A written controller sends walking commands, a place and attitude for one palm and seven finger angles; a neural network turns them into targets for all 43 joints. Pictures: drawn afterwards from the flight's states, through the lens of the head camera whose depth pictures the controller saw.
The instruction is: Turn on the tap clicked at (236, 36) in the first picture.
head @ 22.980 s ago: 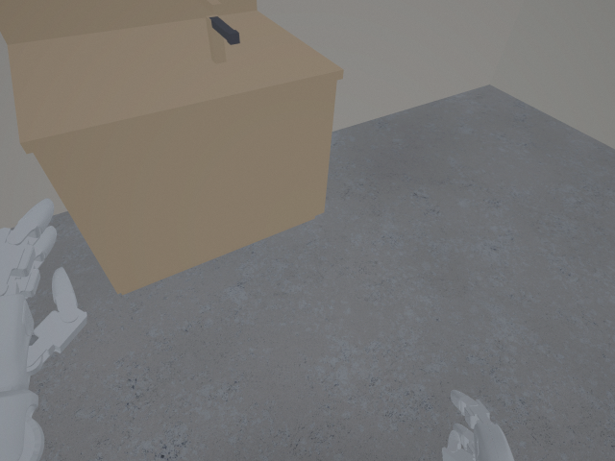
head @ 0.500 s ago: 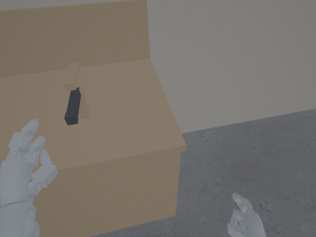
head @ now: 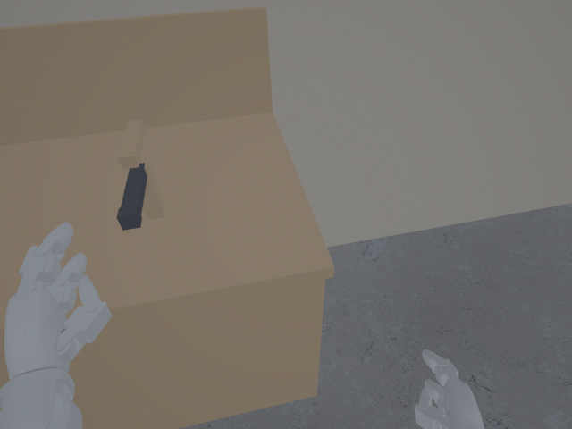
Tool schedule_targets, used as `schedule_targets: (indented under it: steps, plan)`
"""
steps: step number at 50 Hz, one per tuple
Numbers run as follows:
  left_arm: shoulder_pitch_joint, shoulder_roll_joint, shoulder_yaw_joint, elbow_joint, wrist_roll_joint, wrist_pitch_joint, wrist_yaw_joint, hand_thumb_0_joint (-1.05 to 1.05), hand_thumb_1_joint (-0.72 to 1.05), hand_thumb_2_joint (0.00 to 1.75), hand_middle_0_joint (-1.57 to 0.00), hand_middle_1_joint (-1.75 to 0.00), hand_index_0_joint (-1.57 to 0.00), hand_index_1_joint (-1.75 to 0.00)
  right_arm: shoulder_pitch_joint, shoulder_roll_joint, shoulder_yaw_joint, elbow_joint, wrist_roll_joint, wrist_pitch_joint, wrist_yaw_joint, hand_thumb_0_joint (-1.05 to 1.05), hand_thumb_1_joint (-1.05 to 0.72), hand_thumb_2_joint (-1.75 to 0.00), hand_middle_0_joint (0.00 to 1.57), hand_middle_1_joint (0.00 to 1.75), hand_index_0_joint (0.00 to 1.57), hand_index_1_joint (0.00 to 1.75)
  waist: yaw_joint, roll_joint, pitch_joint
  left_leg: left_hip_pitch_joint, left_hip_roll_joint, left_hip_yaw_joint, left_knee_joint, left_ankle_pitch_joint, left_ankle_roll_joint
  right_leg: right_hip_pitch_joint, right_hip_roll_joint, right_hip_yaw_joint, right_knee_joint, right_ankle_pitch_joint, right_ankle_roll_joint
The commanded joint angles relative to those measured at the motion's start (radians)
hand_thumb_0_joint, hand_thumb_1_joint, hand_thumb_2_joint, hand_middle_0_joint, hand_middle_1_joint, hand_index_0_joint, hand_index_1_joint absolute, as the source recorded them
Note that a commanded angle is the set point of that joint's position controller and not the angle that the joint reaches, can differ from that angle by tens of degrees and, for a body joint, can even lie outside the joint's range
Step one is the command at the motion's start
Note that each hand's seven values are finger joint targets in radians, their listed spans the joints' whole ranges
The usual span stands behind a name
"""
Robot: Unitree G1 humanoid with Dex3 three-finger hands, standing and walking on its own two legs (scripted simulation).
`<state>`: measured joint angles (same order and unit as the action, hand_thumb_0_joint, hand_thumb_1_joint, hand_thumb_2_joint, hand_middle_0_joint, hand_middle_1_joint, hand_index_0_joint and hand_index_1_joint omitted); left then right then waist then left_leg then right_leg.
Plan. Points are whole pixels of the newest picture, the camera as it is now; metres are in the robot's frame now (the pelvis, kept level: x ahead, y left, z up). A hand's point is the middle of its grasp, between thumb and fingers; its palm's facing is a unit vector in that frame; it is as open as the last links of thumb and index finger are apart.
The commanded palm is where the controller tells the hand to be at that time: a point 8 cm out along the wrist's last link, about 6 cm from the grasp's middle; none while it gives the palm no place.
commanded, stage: turn the palm inward beside the body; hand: left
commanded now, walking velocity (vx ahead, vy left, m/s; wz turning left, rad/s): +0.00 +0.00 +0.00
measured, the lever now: (129, 217) +0.38 +0.32 +0.10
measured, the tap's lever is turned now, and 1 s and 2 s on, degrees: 0 0 0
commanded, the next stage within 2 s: reach beside the lever's end, fingers flat in 0.32 s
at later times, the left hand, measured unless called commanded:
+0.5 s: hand (128, 311) +0.19 +0.20 +0.15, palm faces +0.50 -0.86 -0.13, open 7.4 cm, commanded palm +0.14 +0.25 +0.16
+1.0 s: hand (114, 280) +0.24 +0.25 +0.13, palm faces +0.53 -0.84 -0.11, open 7.5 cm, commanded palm +0.19 +0.30 +0.14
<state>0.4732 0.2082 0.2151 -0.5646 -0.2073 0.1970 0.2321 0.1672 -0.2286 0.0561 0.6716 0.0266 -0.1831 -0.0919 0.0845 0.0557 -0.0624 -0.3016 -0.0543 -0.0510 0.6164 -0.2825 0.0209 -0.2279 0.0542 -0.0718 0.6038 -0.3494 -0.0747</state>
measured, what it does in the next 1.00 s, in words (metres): stands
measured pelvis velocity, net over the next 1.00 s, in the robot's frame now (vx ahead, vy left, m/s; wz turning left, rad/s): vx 0.01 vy -0.01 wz -0.01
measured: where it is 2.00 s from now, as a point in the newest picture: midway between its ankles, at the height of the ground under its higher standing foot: outside the picture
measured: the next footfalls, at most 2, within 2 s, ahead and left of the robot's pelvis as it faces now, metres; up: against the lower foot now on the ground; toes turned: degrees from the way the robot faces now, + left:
none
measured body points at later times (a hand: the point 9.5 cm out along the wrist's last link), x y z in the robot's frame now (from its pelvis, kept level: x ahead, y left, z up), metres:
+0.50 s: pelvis +0.00 -0.03 +0.00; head -0.03 -0.06 +0.45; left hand +0.16 +0.25 +0.16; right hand +0.21 -0.24 -0.08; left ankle +0.03 +0.11 -0.73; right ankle -0.01 -0.07 -0.73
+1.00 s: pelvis +0.01 -0.01 +0.00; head +0.00 -0.04 +0.45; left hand +0.21 +0.30 +0.14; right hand +0.19 -0.25 -0.09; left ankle +0.03 +0.11 -0.73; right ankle -0.01 -0.07 -0.73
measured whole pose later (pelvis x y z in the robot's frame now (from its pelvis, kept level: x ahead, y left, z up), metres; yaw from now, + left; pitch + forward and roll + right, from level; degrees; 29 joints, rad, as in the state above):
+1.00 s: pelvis +0.01 -0.01 +0.00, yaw -1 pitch +0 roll +1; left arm 0.29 0.24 0.34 -0.26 -0.25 0.14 0.18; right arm 0.19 -0.24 0.03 0.71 0.04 -0.20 -0.11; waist 0.06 0.05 -0.06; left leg -0.31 -0.04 -0.05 0.58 -0.28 0.00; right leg -0.25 0.07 -0.06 0.58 -0.34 -0.09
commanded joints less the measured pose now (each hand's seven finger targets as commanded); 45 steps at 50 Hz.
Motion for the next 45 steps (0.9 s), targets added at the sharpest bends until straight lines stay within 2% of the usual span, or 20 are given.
schedule_targets:
  steps: [1,2,5,6,7,11,15,18,19,21,24,30,31,33,35,36,37,40,41,45]
  plan:
    - [-0.07,0.15,0.1,-0.189,0.003,-0.049,-0.004,0.0,0.9,0.9,-0.2,-0.3,-0.2,-0.3,-0.161,-0.106,-0.04,-0.17,0.0,-0.054,-0.007,0.0,-0.9,-0.9,0.2,0.3,0.2,0.3,0.004,-0.033,-0.038,0.054,0.033,-0.02,-0.085,0.131,0.009,-0.046,-0.055,0.05,-0.141,0.164,0.053]
    - [-0.086,0.115,0.067,-0.198,-0.005,-0.046,-0.009,0.0,0.9,0.9,-0.2,-0.3,-0.2,-0.3,-0.17,-0.1,-0.036,-0.178,0.004,-0.052,-0.008,0.0,-0.9,-0.9,0.2,0.3,0.2,0.3,-0.003,-0.043,-0.031,0.054,0.031,-0.02,-0.086,0.125,0.011,-0.045,-0.059,0.051,-0.143,0.161,0.055]
    - [-0.095,0.135,0.086,-0.199,-0.009,-0.045,-0.009,0.0,0.9,0.9,-0.2,-0.3,-0.2,-0.3,-0.169,-0.102,-0.038,-0.179,0.003,-0.053,-0.012,0.0,-0.9,-0.9,0.2,0.3,0.2,0.3,-0.002,-0.064,-0.038,0.051,0.029,-0.014,-0.075,0.128,0.017,-0.038,-0.065,0.067,-0.153,0.183,0.064]
    - [-0.091,0.158,0.108,-0.202,-0.002,-0.047,-0.005,0.0,0.9,0.9,-0.2,-0.3,-0.2,-0.3,-0.162,-0.101,-0.039,-0.171,0.004,-0.053,-0.011,0.0,-0.9,-0.9,0.2,0.3,0.2,0.3,0.004,-0.034,-0.03,0.055,0.029,-0.013,-0.076,0.134,0.015,-0.037,-0.064,0.069,-0.157,0.187,0.061]
    - [-0.097,0.129,0.085,-0.212,-0.004,-0.054,-0.004,0.0,0.9,0.9,-0.2,-0.3,-0.2,-0.3,-0.165,-0.097,-0.038,-0.178,0.003,-0.055,-0.008,0.0,-0.9,-0.9,0.2,0.3,0.2,0.3,-0.002,-0.043,-0.039,0.059,0.028,-0.012,-0.078,0.14,0.014,-0.034,-0.067,0.065,-0.15,0.199,0.062]
    - [-0.091,0.161,0.11,-0.216,0.004,-0.075,0.006,0.0,0.9,0.9,-0.2,-0.3,-0.2,-0.3,-0.152,-0.099,-0.04,-0.169,0.001,-0.061,-0.005,0.0,-0.9,-0.9,0.2,0.3,0.2,0.3,0.0,-0.027,-0.043,0.055,0.025,-0.006,-0.06,0.145,0.017,-0.033,-0.072,0.083,-0.157,0.233,0.07]
    - [-0.074,0.132,0.092,-0.201,-0.004,-0.093,0.004,0.0,0.9,0.9,-0.2,-0.3,-0.2,-0.3,-0.149,-0.098,-0.041,-0.174,0.0,-0.067,-0.002,0.0,-0.9,-0.9,0.2,0.3,0.2,0.3,-0.006,-0.064,-0.06,0.041,0.024,-0.005,-0.046,0.148,0.017,-0.02,-0.087,0.098,-0.146,0.297,0.084]
    - [-0.074,0.133,0.092,-0.192,-0.009,-0.089,-0.007,0.0,0.9,0.9,-0.2,-0.3,-0.2,-0.3,-0.151,-0.098,-0.042,-0.173,0.006,-0.065,-0.003,0.0,-0.9,-0.9,0.2,0.3,0.2,0.3,-0.004,-0.039,-0.046,0.032,0.024,-0.002,-0.047,0.13,0.016,-0.016,-0.092,0.11,-0.158,0.277,0.084]
    - [-0.074,0.129,0.088,-0.186,-0.009,-0.087,-0.009,0.0,0.9,0.9,-0.2,-0.3,-0.2,-0.3,-0.152,-0.097,-0.042,-0.173,0.006,-0.066,-0.004,0.0,-0.9,-0.9,0.2,0.3,0.2,0.3,-0.006,-0.066,-0.039,0.03,0.024,-0.004,-0.048,0.129,0.018,-0.018,-0.092,0.109,-0.16,0.276,0.086]
    - [-0.07,0.147,0.104,-0.177,-0.008,-0.079,-0.01,0.0,0.9,0.9,-0.2,-0.3,-0.2,-0.3,-0.149,-0.097,-0.043,-0.167,0.008,-0.066,-0.008,0.0,-0.9,-0.9,0.2,0.3,0.2,0.3,-0.002,-0.056,-0.023,0.027,0.024,-0.003,-0.049,0.12,0.018,-0.019,-0.093,0.118,-0.174,0.257,0.087]
    - [-0.12,0.16,0.128,-0.145,-0.013,-0.082,-0.007,0.0,0.9,0.9,-0.2,-0.3,-0.2,-0.3,-0.154,-0.098,-0.044,-0.161,0.006,-0.064,-0.015,0.0,-0.9,-0.9,0.2,0.3,0.2,0.3,-0.01,-0.092,-0.025,0.017,0.023,-0.004,-0.044,0.104,0.019,-0.02,-0.1,0.137,-0.184,0.243,0.096]
    - [-0.225,0.199,0.179,-0.061,-0.025,-0.104,-0.007,0.0,0.9,0.9,-0.2,-0.3,-0.2,-0.3,-0.157,-0.097,-0.046,-0.134,0.009,-0.069,-0.025,0.0,-0.9,-0.9,0.2,0.3,0.2,0.3,-0.02,-0.059,-0.012,-0.003,0.021,-0.007,-0.035,0.061,0.016,-0.039,-0.111,0.171,-0.209,0.17,0.102]
    - [-0.25,0.22,0.195,-0.049,-0.022,-0.105,-0.01,0.0,0.9,0.9,-0.2,-0.3,-0.2,-0.3,-0.155,-0.096,-0.047,-0.125,0.012,-0.069,-0.026,0.0,-0.9,-0.9,0.2,0.3,0.2,0.3,-0.017,-0.019,-0.002,0.002,0.019,-0.006,-0.041,0.056,0.016,-0.045,-0.106,0.169,-0.216,0.141,0.095]
    - [-0.28,0.2,0.166,-0.033,-0.025,-0.114,-0.023,0.0,0.9,0.9,-0.2,-0.3,-0.2,-0.3,-0.164,-0.097,-0.045,-0.13,0.011,-0.076,-0.028,0.0,-0.9,-0.9,0.2,0.3,0.2,0.3,-0.024,-0.008,-0.014,0.005,0.02,-0.008,-0.047,0.053,0.016,-0.042,-0.108,0.168,-0.21,0.133,0.092]
    - [-0.303,0.218,0.187,0.006,-0.033,-0.116,-0.036,0.0,0.9,0.9,-0.2,-0.3,-0.2,-0.3,-0.159,-0.103,-0.048,-0.121,0.012,-0.08,-0.032,0.0,-0.9,-0.9,0.2,0.3,0.2,0.3,-0.029,-0.057,-0.03,-0.002,0.021,-0.012,-0.046,0.062,0.017,-0.028,-0.11,0.173,-0.204,0.17,0.098]
    - [-0.293,0.244,0.216,0.021,-0.031,-0.114,-0.041,0.0,0.9,0.9,-0.2,-0.3,-0.2,-0.3,-0.155,-0.102,-0.051,-0.113,0.014,-0.079,-0.033,0.0,-0.9,-0.9,0.2,0.3,0.2,0.3,-0.017,-0.028,-0.041,0.002,0.021,-0.008,-0.048,0.068,0.015,-0.018,-0.106,0.171,-0.205,0.172,0.096]
    - [-0.307,0.216,0.187,0.027,-0.036,-0.115,-0.051,0.0,0.9,0.9,-0.2,-0.3,-0.2,-0.3,-0.158,-0.102,-0.049,-0.12,0.016,-0.08,-0.034,0.0,-0.9,-0.9,0.2,0.3,0.2,0.3,-0.025,-0.039,-0.046,0.004,0.021,-0.007,-0.051,0.074,0.015,-0.016,-0.107,0.166,-0.198,0.185,0.096]
    - [-0.285,0.215,0.202,0.06,-0.045,-0.112,-0.063,0.0,0.9,0.9,-0.2,-0.3,-0.2,-0.3,-0.146,-0.108,-0.053,-0.124,0.015,-0.083,-0.033,0.0,-0.9,-0.9,0.2,0.3,0.2,0.3,-0.014,-0.053,-0.078,0.011,0.02,-0.007,-0.058,0.116,0.014,0.008,-0.101,0.144,-0.169,0.281,0.096]
    - [-0.28,0.242,0.231,0.084,-0.044,-0.107,-0.062,0.0,0.9,0.9,-0.2,-0.3,-0.2,-0.3,-0.138,-0.111,-0.054,-0.117,0.017,-0.081,-0.033,0.0,-0.9,-0.9,0.2,0.3,0.2,0.3,-0.011,-0.042,-0.073,0.01,0.019,-0.006,-0.062,0.117,0.014,0.005,-0.095,0.139,-0.172,0.279,0.094]
    - [-0.313,0.218,0.214,0.087,-0.044,-0.12,-0.058,0.0,0.9,0.9,-0.2,-0.29,-0.2,-0.29,-0.135,-0.113,-0.059,-0.13,0.014,-0.08,-0.03,0.0,-0.9,-0.9,0.2,0.3,0.2,0.3,-0.015,-0.071,-0.089,0.025,0.019,-0.003,-0.068,0.149,0.016,0.0,-0.086,0.111,-0.147,0.327,0.092]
